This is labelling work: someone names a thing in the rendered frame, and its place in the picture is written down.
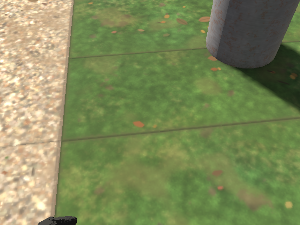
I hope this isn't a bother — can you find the left robot hand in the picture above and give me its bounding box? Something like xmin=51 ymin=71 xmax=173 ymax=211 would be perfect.
xmin=38 ymin=216 xmax=77 ymax=225

